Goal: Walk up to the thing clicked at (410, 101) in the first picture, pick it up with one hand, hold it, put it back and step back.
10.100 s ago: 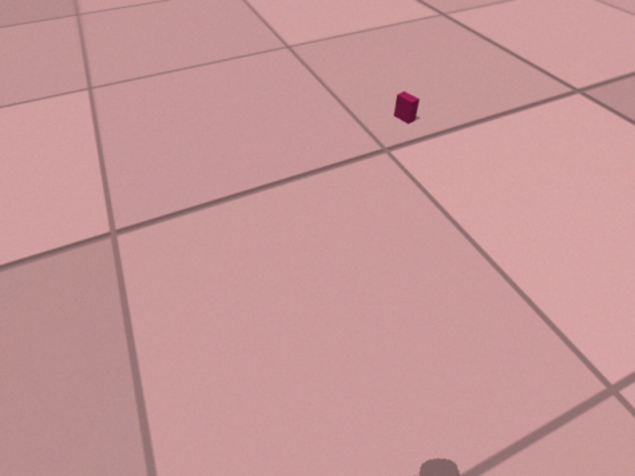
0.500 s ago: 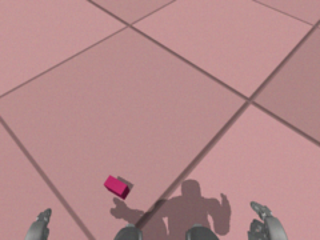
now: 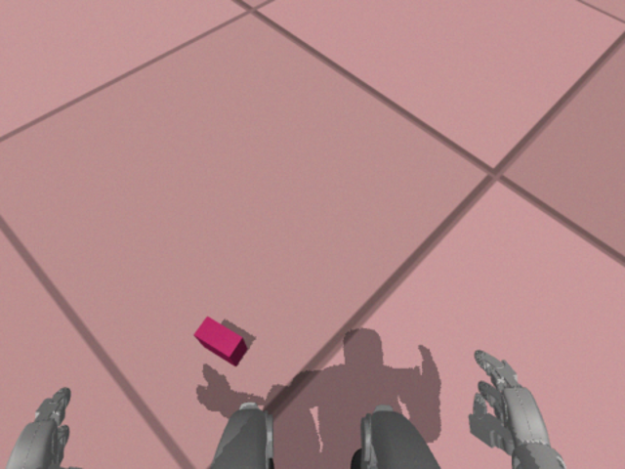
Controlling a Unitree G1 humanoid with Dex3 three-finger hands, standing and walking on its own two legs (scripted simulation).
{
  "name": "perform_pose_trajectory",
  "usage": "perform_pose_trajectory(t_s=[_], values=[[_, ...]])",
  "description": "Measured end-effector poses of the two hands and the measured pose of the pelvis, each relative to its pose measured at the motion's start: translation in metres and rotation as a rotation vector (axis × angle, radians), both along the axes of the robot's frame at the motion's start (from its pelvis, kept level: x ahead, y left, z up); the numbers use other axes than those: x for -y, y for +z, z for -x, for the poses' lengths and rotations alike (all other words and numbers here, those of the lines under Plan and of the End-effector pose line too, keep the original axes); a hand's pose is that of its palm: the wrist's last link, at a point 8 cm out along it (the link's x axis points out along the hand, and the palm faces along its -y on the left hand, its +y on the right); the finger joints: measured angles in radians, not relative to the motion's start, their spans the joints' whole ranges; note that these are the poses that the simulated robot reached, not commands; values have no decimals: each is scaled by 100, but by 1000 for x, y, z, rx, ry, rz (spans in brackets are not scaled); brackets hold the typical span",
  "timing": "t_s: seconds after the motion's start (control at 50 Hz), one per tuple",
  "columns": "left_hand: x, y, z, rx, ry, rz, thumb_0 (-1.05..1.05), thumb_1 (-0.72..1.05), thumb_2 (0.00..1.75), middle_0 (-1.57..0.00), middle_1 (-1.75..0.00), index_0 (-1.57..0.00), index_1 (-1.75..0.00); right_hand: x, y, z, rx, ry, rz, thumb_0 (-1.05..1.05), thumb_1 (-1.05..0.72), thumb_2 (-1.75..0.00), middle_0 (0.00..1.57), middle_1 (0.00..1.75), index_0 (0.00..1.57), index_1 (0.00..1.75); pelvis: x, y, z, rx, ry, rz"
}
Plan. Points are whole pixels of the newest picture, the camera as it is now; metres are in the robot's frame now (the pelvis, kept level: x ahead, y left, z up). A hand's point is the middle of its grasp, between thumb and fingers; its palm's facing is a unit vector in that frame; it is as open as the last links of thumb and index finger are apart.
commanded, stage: go down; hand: left
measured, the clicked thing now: (222, 342) +0.41 +0.23 -0.60
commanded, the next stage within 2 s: none
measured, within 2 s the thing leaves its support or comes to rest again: neither
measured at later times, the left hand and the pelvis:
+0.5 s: hand (81, 386) +0.25 +0.37 -0.21, palm faces +0.22 -0.96 -0.18, open 17.4 cm; pelvis -0.05 -0.01 -0.16, yaw -2 degrees
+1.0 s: hand (79, 363) +0.29 +0.41 -0.25, palm faces +0.22 -0.97 -0.11, open 17.5 cm; pelvis -0.07 +0.00 -0.24, yaw -5 degrees
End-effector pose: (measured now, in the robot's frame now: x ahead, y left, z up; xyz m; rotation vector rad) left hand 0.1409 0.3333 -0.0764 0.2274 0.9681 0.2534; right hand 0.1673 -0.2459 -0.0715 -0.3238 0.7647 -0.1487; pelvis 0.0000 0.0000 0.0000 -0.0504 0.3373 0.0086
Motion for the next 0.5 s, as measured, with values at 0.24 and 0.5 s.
perform_pose_trajectory(t_s=[0.24,0.5], values=[[-55,-65,-53,326,-17,-1,-1,-49,7,-6,-6,-6,-7,17,-95,16,-77,63,68,1,-90,-90,21,30,21,30,3,-88,29,-149,-10,6],[-84,-113,-81,493,-15,45,-1,-53,8,-4,-7,-5,-7,25,-189,62,-243,59,72,1,-90,-90,21,30,21,30,6,-159,51,-231,-30,20]])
